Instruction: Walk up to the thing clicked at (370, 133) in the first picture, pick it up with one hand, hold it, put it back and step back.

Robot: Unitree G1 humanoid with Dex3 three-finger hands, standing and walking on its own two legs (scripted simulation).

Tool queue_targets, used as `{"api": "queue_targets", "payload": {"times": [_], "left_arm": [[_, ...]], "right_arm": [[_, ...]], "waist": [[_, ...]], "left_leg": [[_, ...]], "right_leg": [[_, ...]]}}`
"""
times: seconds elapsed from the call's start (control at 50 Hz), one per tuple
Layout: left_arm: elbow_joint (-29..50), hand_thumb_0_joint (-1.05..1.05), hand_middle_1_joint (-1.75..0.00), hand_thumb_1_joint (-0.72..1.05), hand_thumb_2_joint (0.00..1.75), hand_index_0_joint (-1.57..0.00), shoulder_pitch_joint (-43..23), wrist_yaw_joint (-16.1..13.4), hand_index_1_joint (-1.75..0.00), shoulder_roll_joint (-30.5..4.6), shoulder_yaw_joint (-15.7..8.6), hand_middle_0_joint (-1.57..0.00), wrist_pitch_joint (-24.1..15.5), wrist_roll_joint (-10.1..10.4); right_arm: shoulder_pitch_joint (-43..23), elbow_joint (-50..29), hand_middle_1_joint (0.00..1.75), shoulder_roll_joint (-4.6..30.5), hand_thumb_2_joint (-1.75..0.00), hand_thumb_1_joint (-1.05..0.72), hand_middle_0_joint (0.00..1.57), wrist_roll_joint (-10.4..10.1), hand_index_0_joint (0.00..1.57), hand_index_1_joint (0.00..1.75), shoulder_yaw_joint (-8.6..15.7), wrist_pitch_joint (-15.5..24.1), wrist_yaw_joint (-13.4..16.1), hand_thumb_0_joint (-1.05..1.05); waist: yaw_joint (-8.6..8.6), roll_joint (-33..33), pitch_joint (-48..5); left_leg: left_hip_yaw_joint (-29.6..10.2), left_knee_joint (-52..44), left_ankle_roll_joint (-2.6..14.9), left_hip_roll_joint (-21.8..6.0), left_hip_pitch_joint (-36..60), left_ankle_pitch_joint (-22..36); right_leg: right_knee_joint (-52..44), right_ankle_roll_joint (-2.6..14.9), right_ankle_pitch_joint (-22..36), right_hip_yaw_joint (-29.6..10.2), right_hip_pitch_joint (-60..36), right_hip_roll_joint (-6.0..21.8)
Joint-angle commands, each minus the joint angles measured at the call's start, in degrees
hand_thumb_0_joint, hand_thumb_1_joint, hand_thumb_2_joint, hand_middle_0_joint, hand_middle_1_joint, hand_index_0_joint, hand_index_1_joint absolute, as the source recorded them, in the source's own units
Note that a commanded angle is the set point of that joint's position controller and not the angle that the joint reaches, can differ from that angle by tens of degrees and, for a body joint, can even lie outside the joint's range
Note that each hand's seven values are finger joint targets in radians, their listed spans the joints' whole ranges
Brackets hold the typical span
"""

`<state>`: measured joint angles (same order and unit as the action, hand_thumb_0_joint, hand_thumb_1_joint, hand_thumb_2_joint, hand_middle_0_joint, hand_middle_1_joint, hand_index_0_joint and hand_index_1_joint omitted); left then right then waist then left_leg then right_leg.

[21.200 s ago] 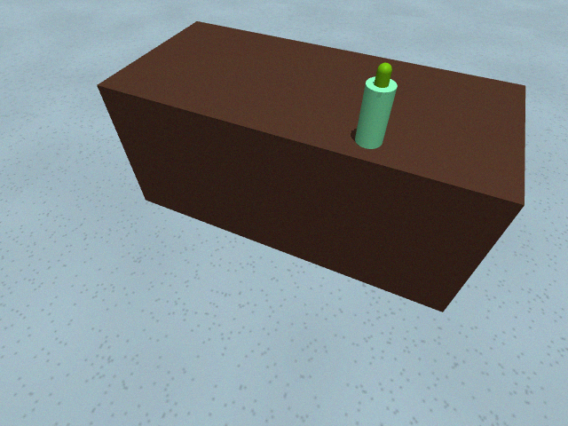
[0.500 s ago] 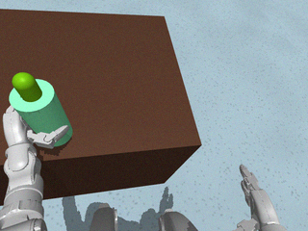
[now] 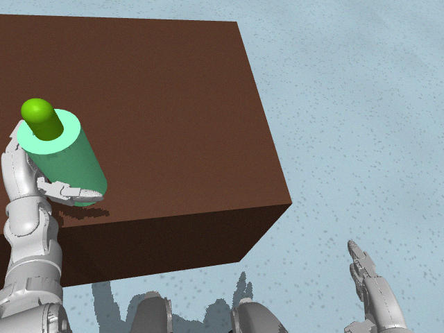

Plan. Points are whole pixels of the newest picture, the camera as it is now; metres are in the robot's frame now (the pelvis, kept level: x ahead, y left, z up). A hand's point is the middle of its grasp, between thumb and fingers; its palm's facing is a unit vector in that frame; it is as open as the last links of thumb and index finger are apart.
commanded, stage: withdraw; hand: left
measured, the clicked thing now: (64, 154) +0.42 +0.23 +0.04
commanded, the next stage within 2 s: rise in 0.32 s
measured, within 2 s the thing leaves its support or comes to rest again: neither
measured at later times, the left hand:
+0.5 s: hand out of the picture +0.43 +0.33 +0.10, palm faces +0.32 -0.94 -0.12, open 17.6 cm
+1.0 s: hand out of the picture +0.32 +0.41 +0.07, palm faces +0.49 -0.74 -0.46, open 17.2 cm
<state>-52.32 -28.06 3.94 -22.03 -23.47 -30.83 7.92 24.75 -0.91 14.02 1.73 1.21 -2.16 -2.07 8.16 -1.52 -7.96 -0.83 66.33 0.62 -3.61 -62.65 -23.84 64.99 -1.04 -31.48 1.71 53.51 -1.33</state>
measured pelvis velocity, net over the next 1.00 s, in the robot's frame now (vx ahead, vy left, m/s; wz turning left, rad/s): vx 0.05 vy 0.01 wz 0.01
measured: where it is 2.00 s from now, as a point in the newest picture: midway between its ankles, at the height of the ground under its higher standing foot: outside the picture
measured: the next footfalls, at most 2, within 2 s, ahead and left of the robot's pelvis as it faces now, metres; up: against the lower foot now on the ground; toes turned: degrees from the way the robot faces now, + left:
none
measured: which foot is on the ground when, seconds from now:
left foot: down 0.00-1.00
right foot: down 0.00-1.00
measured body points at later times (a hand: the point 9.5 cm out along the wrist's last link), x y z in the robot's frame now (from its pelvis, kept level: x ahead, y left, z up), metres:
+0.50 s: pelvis +0.02 +0.00 +0.03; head +0.09 +0.03 +0.47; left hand +0.40 +0.38 +0.10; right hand +0.17 -0.25 +0.00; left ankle +0.07 +0.11 -0.64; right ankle +0.00 -0.14 -0.64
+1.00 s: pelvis +0.05 +0.01 +0.06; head +0.08 +0.03 +0.51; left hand +0.29 +0.45 +0.10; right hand +0.21 -0.25 +0.01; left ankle +0.07 +0.11 -0.64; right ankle +0.00 -0.14 -0.64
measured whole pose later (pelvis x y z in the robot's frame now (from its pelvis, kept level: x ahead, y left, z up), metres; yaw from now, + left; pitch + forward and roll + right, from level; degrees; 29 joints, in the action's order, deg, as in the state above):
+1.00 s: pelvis +0.05 +0.01 +0.06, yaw +1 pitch +12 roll -2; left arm -42.2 -7.4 -3.6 -34.2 -25.1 -2.0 0.8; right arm 21.2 15.9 16.3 -3.2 2.8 -3.4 1.0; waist 0.7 0.8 -8.5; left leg 1.5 47.4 1.3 -2.2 -38.6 -20.6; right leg 43.2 -1.8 -25.8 0.1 29.1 0.1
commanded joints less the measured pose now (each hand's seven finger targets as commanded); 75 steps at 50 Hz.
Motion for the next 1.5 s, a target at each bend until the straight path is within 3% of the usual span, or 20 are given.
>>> {"api": "queue_targets", "payload": {"times": [0.0, 0.06, 0.2, 0.28, 0.42, 0.44, 0.48, 0.52, 0.64, 0.7, 0.8, 0.86, 0.98, 1.04, 1.12, 1.22, 1.26, 1.32, 1.36, 1.48], "left_arm": [[11.76, 0.00, -0.17, -0.61, 0.12, -0.19, -19.73, -0.29, -0.16, -11.52, -0.30, -0.18, -3.43, 0.14], [13.66, 0.00, -0.09, -0.61, 0.08, -0.11, -20.50, -0.19, -0.08, -16.33, -2.68, -0.09, -3.16, -0.31], [25.12, 0.00, -0.06, -0.56, 0.08, -0.06, -23.35, 0.12, -0.05, -23.25, -7.39, -0.04, -1.63, 1.13], [17.41, 0.00, -0.04, -0.55, 0.05, -0.06, -18.16, 3.14, -0.03, -23.39, -6.07, -0.04, 3.21, 0.21], [4.14, 0.00, -0.02, -0.53, 0.03, -0.05, -13.57, 11.13, -0.02, -22.73, -7.20, -0.04, 9.92, 5.22], [-0.76, 0.00, -0.04, -0.54, 0.02, -0.06, -5.11, 7.72, -0.03, -33.14, -7.90, -0.06, 13.34, -4.05], [6.36, 0.00, -0.04, -0.54, 0.02, -0.06, -13.18, 4.46, -0.03, -30.85, -6.88, -0.05, 15.44, -2.77], [7.75, 0.00, -0.06, -0.56, 0.03, -0.07, -14.41, 2.82, -0.05, -38.59, -11.32, -0.06, 17.29, -4.25], [7.25, 0.00, -0.01, -0.56, 0.02, -0.05, -14.76, -3.07, -0.02, -45.39, -13.13, -0.06, 19.90, -8.18], [5.96, 0.00, -0.02, -0.52, 0.02, -0.06, -12.65, -5.37, -0.02, -42.05, -10.56, -0.06, 20.75, -9.01], [8.05, 0.00, 0.00, -0.42, 0.04, -0.04, -5.77, -7.36, -0.01, -38.64, -8.14, -0.05, 22.91, -9.33], [10.98, 0.00, 0.00, -0.40, 0.04, -0.05, 3.03, -7.54, -0.01, -31.70, -5.27, -0.05, 24.70, -8.11], [33.49, 0.00, -0.01, -0.46, 0.03, -0.04, 23.03, -8.76, -0.02, -22.20, -1.91, -0.05, 27.51, -5.26], [50.83, 0.00, -0.02, -0.47, 0.02, -0.04, 29.33, -10.53, -0.02, -21.12, -2.53, -0.04, 27.60, -4.30], [56.11, 0.00, -0.04, -0.43, 0.04, -0.05, 39.30, -11.76, -0.03, -15.30, -0.82, -0.04, 28.21, -4.05], [63.66, 0.00, -0.04, -0.48, 0.01, -0.06, 48.00, -10.75, -0.03, -8.45, 3.42, -0.05, 27.92, -3.67], [67.13, 0.00, -0.04, -0.49, 0.01, -0.05, 50.67, -9.92, -0.04, -3.36, 9.00, -0.05, 27.93, -3.65], [70.75, 0.00, -0.05, -0.51, 0.01, -0.06, 52.73, -9.51, -0.04, -2.24, 10.76, -0.05, 28.19, -3.73], [74.36, 0.00, -0.06, -0.50, 0.02, -0.06, 52.52, -9.81, -0.05, -4.60, 8.40, -0.05, 27.72, -3.79], [74.93, 0.00, -0.05, -0.50, 0.01, -0.06, 55.05, -9.37, -0.04, -4.22, 7.63, -0.05, 27.19, -3.66]], "right_arm": [[1.14, -10.36, 0.05, 9.31, -0.04, 0.56, 0.05, -0.40, 0.05, 0.05, 6.83, 3.08, 1.36, 0.00], [1.39, -12.58, 0.05, 11.93, -0.04, 0.56, 0.05, -0.49, 0.05, 0.05, 8.97, 2.83, 1.97, 0.00], [3.03, -9.49, 0.05, 8.65, -0.05, 0.55, 0.05, -1.12, 0.05, 0.05, 6.64, 1.49, 2.20, 0.00], [-0.05, -6.92, 0.05, 8.06, -0.05, 0.55, 0.05, -1.84, 0.05, 0.05, 5.69, 1.18, 2.99, 0.00], [-2.87, 1.41, 0.05, 9.27, -0.04, 0.61, 0.05, -3.31, 0.05, 0.05, 4.60, 2.23, 3.96, 0.00], [0.50, 1.12, 0.05, 11.55, -0.04, 0.58, 0.05, -3.54, 0.05, 0.05, 7.63, 0.93, 4.00, 0.00], [-0.41, -0.27, 0.05, 10.45, -0.04, 0.58, 0.05, -4.22, 0.05, 0.05, 5.95, 0.29, 3.61, 0.00], [-0.48, 2.82, 0.05, 12.07, -0.05, 0.57, 0.05, -4.49, 0.05, 0.05, 8.29, -0.93, 3.75, 0.00], [-5.73, 2.36, 0.05, 9.89, -0.06, 0.51, 0.05, -4.90, 0.05, 0.05, 4.85, -1.50, 4.01, 0.00], [-6.48, 8.00, 0.05, 7.37, -0.07, 0.49, 0.05, -4.69, 0.05, 0.05, 2.73, -1.19, 3.79, 0.00], [-2.80, 8.87, 0.05, 13.18, -0.08, 0.46, 0.05, -4.15, 0.05, 0.05, 7.87, 0.16, 4.38, 0.00], [1.31, 11.51, 0.05, 11.98, -0.08, 0.43, 0.06, -4.62, 0.05, 0.05, 7.10, 0.83, 4.05, 0.00], [-2.71, 5.30, 0.05, 10.12, -0.06, 0.49, 0.06, -5.98, 0.05, 0.05, 5.44, 1.67, 4.27, 0.00], [-5.09, 2.82, 0.05, 13.44, -0.05, 0.53, 0.05, -6.34, 0.05, 0.05, 10.01, 2.18, 6.00, 0.00], [-3.10, 4.54, 0.05, 12.00, -0.06, 0.51, 0.05, -6.18, 0.05, 0.05, 11.02, 2.46, 7.29, 0.00], [-1.12, 4.12, 0.05, 5.40, -0.05, 0.50, 0.06, -5.73, 0.05, 0.05, 5.07, 2.09, 6.57, 0.00], [-1.10, 4.60, 0.05, 4.09, -0.05, 0.53, 0.06, -5.32, 0.05, 0.05, 4.17, 2.52, 6.57, 0.00], [-2.57, 5.14, 0.05, 7.33, -0.05, 0.52, 0.06, -4.81, 0.05, 0.05, 7.37, 3.42, 7.21, 0.00], [-5.25, 2.09, 0.05, 8.99, -0.05, 0.52, 0.06, -4.89, 0.05, 0.05, 9.07, 4.43, 7.75, 0.00], [-1.87, 4.08, 0.05, 7.30, -0.05, 0.52, 0.06, -4.47, 0.05, 0.05, 8.80, 5.09, 8.56, 0.00]], "waist": [[0.74, 9.17, -23.16], [0.65, 9.91, -26.07], [-3.24, 15.85, -26.70], [-2.83, 14.11, -21.44], [-2.94, 5.59, -11.17], [-5.87, 6.66, -13.53], [-3.98, 6.56, -17.28], [-5.14, 6.78, -20.73], [-6.83, 9.23, -22.48], [-7.47, 16.06, -19.04], [-5.73, 17.24, -20.01], [-6.14, 14.80, -17.88], [-9.11, 7.14, -11.78], [-9.83, 7.60, -9.01], [-9.01, 6.88, -4.20], [-10.11, 6.69, -3.16], [-9.19, 7.24, -3.62], [-8.80, 6.90, -1.76], [-8.89, 5.85, -2.09], [-8.66, -0.24, 2.09]], "left_leg": [[-1.81, -8.59, 0.09, 0.84, 26.74, 6.69], [-1.94, -8.47, -0.04, 0.77, 29.17, 8.48], [-1.00, -11.32, -0.64, 1.51, 32.23, 9.91], [-0.27, -13.17, -0.35, 1.45, 32.00, 10.76], [-0.70, -16.65, 0.44, 0.75, 26.53, 7.65], [0.16, -18.83, 0.04, 1.65, 31.16, 11.35], [0.18, -18.77, 0.16, 1.53, 35.11, 15.39], [0.18, -18.31, 0.52, 1.65, 36.77, 20.43], [0.29, -19.64, 0.31, 1.77, 40.82, 23.52], [0.18, -21.23, -0.81, 1.44, 43.22, 24.69], [0.09, -22.59, -1.71, 0.58, 49.95, 27.45], [-0.55, -23.25, -1.90, -0.13, 51.06, 31.04], [0.20, -26.72, -1.23, 0.66, 45.36, 25.36], [0.76, -28.88, -1.56, 1.12, 44.52, 20.31], [1.10, -29.83, -1.34, 1.21, 43.45, 16.81], [3.22, -28.61, -0.72, 2.26, 41.83, 15.76], [4.13, -27.57, -0.45, 2.69, 42.69, 16.70], [4.12, -27.68, -0.32, 2.77, 41.73, 12.33], [3.77, -28.40, -0.38, 2.65, 41.80, 7.61], [3.84, -26.76, 0.54, 3.08, 38.67, 4.59]], "right_leg": [[-8.86, 1.87, 11.18, 0.41, -0.22, -1.15], [-9.04, 1.79, 12.60, 0.31, -1.85, -1.19], [-11.39, 1.71, 13.99, -0.42, -7.94, -0.80], [-14.13, 1.34, 15.58, -1.22, -9.60, -0.85], [-16.88, 1.75, 12.21, 0.31, -8.11, -1.40], [-18.66, 1.67, 14.67, 0.45, -11.57, -1.09], [-19.27, 1.32, 18.76, 0.38, -13.97, -1.22], [-19.32, 0.74, 23.66, 0.19, -17.34, -0.99], [-21.44, 0.89, 24.32, -0.58, -20.45, -0.21], [-22.11, 1.57, 22.65, -0.50, -17.39, -0.04], [-24.46, 1.78, 22.94, 0.56, -16.94, -0.49], [-24.97, 1.92, 23.06, 1.72, -17.01, -0.74], [-26.07, 2.00, 23.35, 2.46, -23.58, -0.59], [-26.90, 2.07, 21.30, 1.73, -25.52, -0.25], [-27.44, 1.71, 19.51, 0.99, -25.59, 0.05], [-27.40, 1.62, 19.00, 0.75, -25.99, 0.79], [-27.52, 1.23, 20.89, 0.27, -25.30, 1.03], [-27.69, 1.24, 17.04, 0.00, -22.92, 1.13], [-28.27, 1.39, 11.99, 0.18, -22.33, 0.96], [-30.33, 0.36, 7.96, -1.66, -21.49, 1.87]]}}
